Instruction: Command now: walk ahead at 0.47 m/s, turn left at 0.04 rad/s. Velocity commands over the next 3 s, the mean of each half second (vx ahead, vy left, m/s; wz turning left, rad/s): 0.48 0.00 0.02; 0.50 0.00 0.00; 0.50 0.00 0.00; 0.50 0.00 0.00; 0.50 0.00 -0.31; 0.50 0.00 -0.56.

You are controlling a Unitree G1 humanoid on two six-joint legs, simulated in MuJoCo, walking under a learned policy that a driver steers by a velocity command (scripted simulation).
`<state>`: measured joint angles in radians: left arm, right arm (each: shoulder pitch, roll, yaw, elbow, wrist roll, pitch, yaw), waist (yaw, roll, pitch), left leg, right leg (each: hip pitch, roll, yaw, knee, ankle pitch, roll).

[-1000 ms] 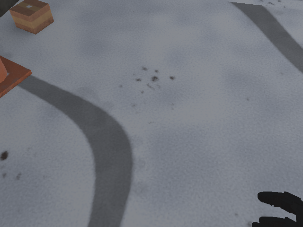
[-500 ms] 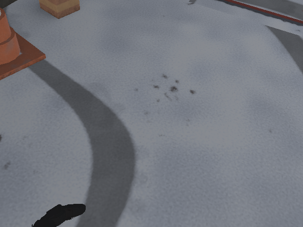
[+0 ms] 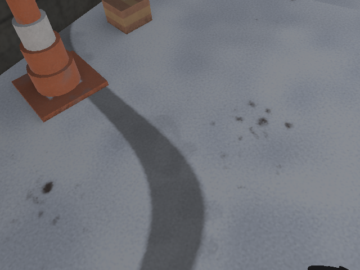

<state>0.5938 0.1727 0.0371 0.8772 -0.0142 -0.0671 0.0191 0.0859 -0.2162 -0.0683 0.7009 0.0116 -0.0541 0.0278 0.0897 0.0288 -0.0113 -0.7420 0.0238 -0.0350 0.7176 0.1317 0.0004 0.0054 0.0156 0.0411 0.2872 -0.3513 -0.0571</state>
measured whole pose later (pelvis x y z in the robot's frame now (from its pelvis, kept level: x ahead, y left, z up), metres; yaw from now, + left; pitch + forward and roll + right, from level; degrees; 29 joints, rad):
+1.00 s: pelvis +0.55 -0.05 +0.01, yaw +0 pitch +2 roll -1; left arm 0.38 0.26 0.05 0.81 -0.01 -0.09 -0.01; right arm 0.09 -0.27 -0.05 0.78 0.01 -0.06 0.01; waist 0.07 0.04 0.00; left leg -0.67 0.11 -0.06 0.73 0.02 -0.01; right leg -0.08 0.06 -0.03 0.23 -0.18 -0.06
